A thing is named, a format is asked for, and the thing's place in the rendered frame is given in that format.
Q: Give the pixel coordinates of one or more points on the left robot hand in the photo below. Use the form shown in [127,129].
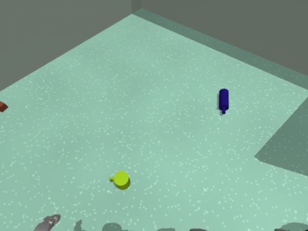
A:
[48,223]

